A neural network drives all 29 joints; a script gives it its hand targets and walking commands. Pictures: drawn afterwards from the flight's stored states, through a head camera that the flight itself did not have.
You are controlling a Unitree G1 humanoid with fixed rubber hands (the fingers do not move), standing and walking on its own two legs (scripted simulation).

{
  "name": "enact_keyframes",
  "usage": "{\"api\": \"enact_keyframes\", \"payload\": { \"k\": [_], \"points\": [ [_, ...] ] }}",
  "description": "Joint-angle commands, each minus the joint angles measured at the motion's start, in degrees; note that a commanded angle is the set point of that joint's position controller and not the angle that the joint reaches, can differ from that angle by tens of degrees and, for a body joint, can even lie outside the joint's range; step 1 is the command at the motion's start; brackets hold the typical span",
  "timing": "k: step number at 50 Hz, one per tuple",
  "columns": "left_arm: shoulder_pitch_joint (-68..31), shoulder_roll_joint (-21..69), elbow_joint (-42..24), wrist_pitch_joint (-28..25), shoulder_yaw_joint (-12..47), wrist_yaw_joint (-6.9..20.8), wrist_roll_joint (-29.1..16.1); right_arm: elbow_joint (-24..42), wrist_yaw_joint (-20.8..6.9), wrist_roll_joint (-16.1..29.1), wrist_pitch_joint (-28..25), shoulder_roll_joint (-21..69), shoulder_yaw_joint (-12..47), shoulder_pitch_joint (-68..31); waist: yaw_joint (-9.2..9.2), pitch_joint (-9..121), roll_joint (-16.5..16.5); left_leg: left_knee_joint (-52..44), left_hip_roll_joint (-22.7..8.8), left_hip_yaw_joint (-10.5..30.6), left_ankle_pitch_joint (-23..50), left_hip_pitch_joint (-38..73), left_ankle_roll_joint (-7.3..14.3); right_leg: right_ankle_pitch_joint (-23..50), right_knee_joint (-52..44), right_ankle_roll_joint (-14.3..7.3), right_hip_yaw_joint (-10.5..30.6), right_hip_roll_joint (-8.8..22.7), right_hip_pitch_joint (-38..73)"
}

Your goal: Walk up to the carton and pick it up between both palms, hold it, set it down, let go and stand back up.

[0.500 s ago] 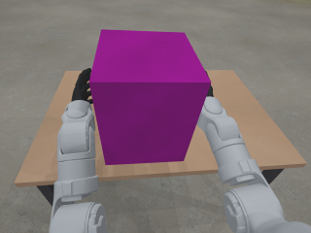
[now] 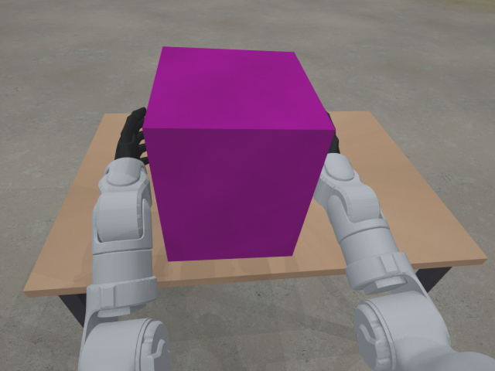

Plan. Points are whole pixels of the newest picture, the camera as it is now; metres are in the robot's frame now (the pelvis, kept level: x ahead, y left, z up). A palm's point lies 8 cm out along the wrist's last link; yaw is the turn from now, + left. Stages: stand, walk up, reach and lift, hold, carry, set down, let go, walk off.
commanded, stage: hold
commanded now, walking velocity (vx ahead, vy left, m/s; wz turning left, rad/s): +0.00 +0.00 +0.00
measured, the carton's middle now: (230, 157) +0.37 +0.01 +0.18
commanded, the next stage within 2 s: none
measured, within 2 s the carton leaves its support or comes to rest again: neither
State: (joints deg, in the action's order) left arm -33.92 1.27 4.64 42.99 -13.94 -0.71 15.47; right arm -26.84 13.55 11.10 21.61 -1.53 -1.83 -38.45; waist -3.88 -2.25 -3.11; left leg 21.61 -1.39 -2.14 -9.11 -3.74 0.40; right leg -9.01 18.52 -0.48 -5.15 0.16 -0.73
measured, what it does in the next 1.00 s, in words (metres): stands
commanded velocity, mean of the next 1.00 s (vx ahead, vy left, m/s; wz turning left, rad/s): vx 0.00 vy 0.00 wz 0.00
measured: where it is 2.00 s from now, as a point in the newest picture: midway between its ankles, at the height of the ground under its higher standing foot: outside the picture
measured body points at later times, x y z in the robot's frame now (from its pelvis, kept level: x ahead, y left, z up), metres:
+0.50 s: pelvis +0.00 +0.00 +0.00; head -0.04 +0.03 +0.45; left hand +0.38 +0.15 +0.19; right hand +0.38 -0.14 +0.19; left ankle +0.04 +0.11 -0.75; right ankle +0.03 -0.11 -0.75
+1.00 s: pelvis +0.00 +0.00 +0.00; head -0.04 +0.03 +0.45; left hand +0.37 +0.16 +0.20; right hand +0.38 -0.14 +0.20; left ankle +0.04 +0.11 -0.75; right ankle +0.03 -0.11 -0.75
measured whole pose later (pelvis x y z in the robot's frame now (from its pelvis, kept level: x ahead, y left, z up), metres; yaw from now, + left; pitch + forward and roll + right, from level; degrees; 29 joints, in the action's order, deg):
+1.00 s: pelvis +0.00 +0.00 +0.00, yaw +1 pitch -10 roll -1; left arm -32.6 1.3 2.3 43.5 -14.1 -0.3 15.5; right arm -25.2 14.0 11.6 22.1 -1.4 -1.0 -38.0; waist -4.3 -2.8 -3.2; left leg 21.5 -1.3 -1.6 -9.3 -2.7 0.2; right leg -9.3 18.2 -0.5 -5.6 0.1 0.6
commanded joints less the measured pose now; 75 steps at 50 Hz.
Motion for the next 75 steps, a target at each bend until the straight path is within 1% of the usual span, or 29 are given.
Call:
{"api": "enact_keyframes", "payload": {
  "k": [1, 2, 3, 5, 10, 11, 15, 17, 18, 21, 26, 31, 33, 35, 37, 42, 46, 50, 54, 56, 57, 61, 62, 63, 64, 69, 73, 74, 75],
  "points": [
    [-43.7, 33.3, -7.9, -4.5, 29.8, 7.3, -9.3, 21.1, -6.8, 4.3, -5.4, 34.3, 22.9, -52.2, -0.16, 29.4, 5.3, -2.5, 2.8, 1.6, 9.7, 9.7, -0.1, 5.9, -3.4, 2.8, 1.8, -2.5, 1.4],
    [-43.7, 34.6, -11.1, -4.8, 30.9, 7.3, -10.1, 23.0, -6.8, 4.8, -5.7, 35.1, 23.8, -51.9, -0.46, 32.5, 5.0, -1.8, 2.7, 1.7, 12.4, 10.8, -0.3, 8.4, -2.7, 2.8, 1.4, -3.1, 2.6],
    [-43.1, 33.6, -9.6, -4.5, 30.2, 7.3, -9.8, 23.5, -6.6, 5.0, -5.7, 34.6, 24.3, -52.9, 0.31, 31.7, 4.7, -1.5, 3.0, 1.6, 13.2, 10.8, -0.2, 9.1, -2.8, 3.0, 1.7, -3.0, 2.8],
    [-45.1, 34.1, -13.1, -5.0, 31.6, 7.2, -11.0, 23.6, -6.3, 5.9, -5.5, 34.9, 24.5, -51.8, -1.06, 33.3, 6.0, -0.8, 3.0, 1.9, 15.4, 11.8, -1.0, 11.3, -2.4, 3.2, 1.5, -3.0, 3.1],
    [-46.8, 33.3, -7.8, -4.9, 29.2, 7.4, -9.3, 16.6, -7.6, 2.8, -5.1, 34.2, 19.7, -50.8, -1.28, 27.1, 5.7, -4.5, 2.1, 1.7, 4.8, 8.8, 0.0, 0.7, -3.6, 2.5, 1.0, -2.6, -0.5],
    [-46.3, 33.0, -5.4, -4.6, 27.8, 7.6, -8.4, 15.9, -7.9, 2.1, -5.4, 33.9, 19.1, -51.7, -0.50, 26.2, 5.5, -4.9, 2.1, 1.5, 3.5, 7.9, 0.3, -0.2, -3.9, 2.4, 1.0, -2.4, -0.2],
    [-44.7, 34.4, -8.8, -5.1, 29.7, 7.5, -9.6, 20.5, -7.5, 3.8, -6.7, 34.4, 21.6, -53.1, -0.98, 32.9, 5.4, -2.1, 2.4, 1.8, 12.1, 11.6, -0.6, 8.1, -2.7, 2.8, 1.1, -3.0, 2.6],
    [-46.0, 34.2, -8.8, -5.4, 30.1, 7.5, -9.6, 19.1, -7.3, 3.7, -6.5, 34.3, 21.2, -52.1, -1.95, 31.5, 6.4, -1.9, 2.6, 1.9, 11.9, 11.6, -1.0, 7.3, -2.9, 3.0, 1.1, -2.9, 1.7],
    [-44.7, 33.9, -6.9, -5.2, 29.3, 7.5, -9.1, 19.6, -7.3, 3.7, -6.7, 34.1, 21.5, -53.3, -0.96, 30.2, 6.2, -1.9, 2.8, 1.8, 11.2, 10.8, -0.7, 6.8, -3.2, 3.0, 1.1, -2.6, 1.5],
    [-46.1, 34.2, -9.6, -5.8, 30.9, 7.3, -9.8, 19.8, -7.3, 3.7, -6.9, 34.7, 21.6, -52.4, -1.76, 31.9, 6.5, -1.8, 2.6, 2.2, 12.7, 11.7, -1.0, 8.0, -2.7, 2.9, 0.8, -2.8, 1.8],
    [-43.5, 33.7, -12.3, -5.9, 31.0, 6.8, -10.6, 24.2, -6.4, 6.3, -6.6, 35.2, 26.0, -52.1, -0.21, 34.2, 4.8, 0.0, 3.2, 2.2, 18.4, 12.4, -1.0, 14.6, -1.7, 3.6, 1.3, -3.2, 4.2],
    [-43.3, 32.9, -11.8, -4.8, 30.7, 7.1, -9.9, 22.9, -6.3, 5.7, -5.5, 33.8, 24.4, -50.9, -0.61, 30.1, 5.4, -1.6, 3.0, 2.1, 13.7, 10.8, -0.8, 9.0, -2.6, 3.1, 1.4, -2.9, 2.4],
    [-41.9, 32.9, -11.8, -4.6, 30.7, 7.4, -9.7, 23.5, -6.4, 5.1, -5.5, 34.2, 24.6, -49.5, -0.41, 30.1, 4.8, -1.5, 2.9, 1.8, 14.5, 11.1, -0.6, 10.0, -2.6, 3.0, 1.3, -3.1, 2.8],
    [-41.1, 33.0, -14.7, -4.7, 31.9, 7.5, -10.5, 25.0, -5.9, 5.9, -5.3, 34.3, 25.5, -48.1, -1.34, 32.9, 5.1, -0.5, 3.0, 2.0, 18.2, 12.6, -1.0, 14.2, -2.0, 3.1, 1.6, -3.2, 4.5],
    [-42.7, 33.2, -15.5, -4.9, 32.7, 7.5, -11.1, 25.6, -5.8, 6.4, -5.1, 34.3, 25.4, -49.0, -1.91, 32.9, 5.6, -0.4, 3.2, 2.2, 17.6, 12.2, -1.5, 13.8, -1.9, 3.4, 1.5, -3.1, 4.3],
    [-41.8, 32.1, -11.5, -4.2, 30.5, 8.3, -9.3, 23.7, -5.9, 4.9, -4.7, 34.3, 24.1, -48.8, -1.20, 28.2, 5.4, -2.1, 3.2, 1.6, 12.1, 9.7, -0.7, 10.2, -2.7, 3.5, 1.5, -2.4, 3.5],
    [-41.7, 32.3, -12.7, -4.2, 30.9, 8.2, -10.1, 26.2, -5.5, 6.1, -4.9, 34.5, 25.8, -50.6, -0.50, 30.6, 5.0, -1.1, 3.4, 1.7, 15.2, 10.2, -0.8, 13.7, -2.2, 3.6, 1.7, -2.5, 5.2],
    [-42.7, 32.4, -11.9, -4.1, 30.7, 8.3, -9.5, 22.7, -5.9, 5.0, -4.5, 34.2, 23.7, -48.7, -1.71, 28.0, 5.4, -1.9, 2.9, 1.8, 13.5, 10.6, -1.0, 10.1, -2.7, 3.2, 1.3, -2.7, 2.8],
    [-44.7, 33.5, -13.2, -4.7, 31.9, 7.9, -10.7, 23.7, -6.6, 4.7, -5.1, 34.6, 23.3, -50.0, -1.94, 31.5, 6.0, -1.9, 2.6, 2.0, 12.9, 10.9, -1.1, 8.4, -2.6, 2.9, 1.1, -2.9, 2.5],
    [-44.5, 33.6, -11.3, -4.7, 31.7, 7.5, -10.5, 23.6, -6.7, 4.7, -5.2, 34.2, 23.2, -51.2, -1.59, 31.4, 5.9, -1.8, 2.4, 2.2, 12.8, 11.5, -0.9, 7.7, -2.8, 2.7, 0.9, -3.1, 2.0],
    [-43.4, 33.1, -9.6, -4.5, 30.4, 7.6, -9.5, 22.7, -6.8, 4.3, -5.2, 34.0, 23.3, -51.4, -0.42, 29.4, 5.1, -2.1, 2.5, 2.1, 12.0, 11.0, -0.5, 6.5, -3.0, 2.6, 1.1, -3.0, 1.6],
    [-43.8, 33.2, -6.8, -4.3, 28.2, 7.8, -8.1, 19.0, -7.5, 2.9, -5.7, 33.5, 20.7, -51.9, -0.10, 26.8, 5.3, -4.0, 2.1, 1.5, 6.7, 8.6, 0.2, 1.8, -3.6, 2.2, 1.1, -2.6, 1.1],
    [-45.6, 34.1, -9.5, -4.7, 29.6, 7.6, -9.2, 19.7, -7.8, 3.3, -6.2, 34.1, 20.6, -52.3, -0.77, 29.5, 6.0, -3.7, 1.9, 1.6, 8.0, 9.3, -0.3, 2.9, -3.0, 2.2, 0.8, -2.8, 1.2],
    [-46.1, 33.7, -7.7, -4.6, 28.9, 7.4, -9.1, 20.1, -8.0, 3.4, -6.4, 34.2, 21.2, -54.4, 0.34, 29.7, 5.8, -3.5, 2.1, 1.4, 8.1, 8.9, 0.0, 2.6, -3.1, 2.2, 0.9, -2.8, 1.1],
    [-47.7, 34.6, -8.9, -5.2, 30.3, 7.1, -10.1, 21.4, -8.0, 3.3, -6.9, 35.2, 21.1, -55.8, -0.39, 31.9, 5.1, -3.0, 2.0, 1.7, 8.6, 9.6, 0.0, 3.2, -2.9, 2.4, 0.6, -3.0, 0.8],
    [-46.6, 33.6, -8.2, -5.6, 29.4, 6.9, -9.4, 17.9, -7.8, 3.2, -6.5, 34.7, 21.5, -52.8, -0.59, 32.1, 5.2, -2.4, 2.3, 1.8, 11.2, 11.3, -0.1, 6.0, -2.8, 2.8, 1.1, -3.0, 1.2],
    [-45.5, 33.6, -8.0, -5.3, 29.3, 7.2, -9.4, 19.5, -7.4, 4.0, -6.7, 34.6, 22.2, -53.3, -0.52, 31.7, 5.6, -1.5, 2.9, 1.8, 12.4, 11.2, -0.2, 7.2, -2.9, 3.0, 1.2, -2.7, 1.9],
    [-45.4, 34.0, -9.8, -5.4, 30.3, 7.2, -9.9, 19.8, -7.2, 4.3, -6.7, 34.3, 22.4, -51.8, -1.41, 33.1, 6.6, -1.3, 2.7, 1.9, 13.7, 12.1, -0.8, 8.7, -2.5, 2.9, 1.2, -2.8, 2.2],
    [-44.4, 33.7, -9.3, -5.4, 30.2, 7.3, -10.1, 21.7, -7.0, 4.3, -6.9, 34.5, 23.0, -52.7, -1.10, 33.5, 5.5, -1.0, 2.9, 1.8, 14.1, 11.9, -0.6, 9.5, -2.6, 3.0, 1.3, -2.8, 2.7]
  ]
}}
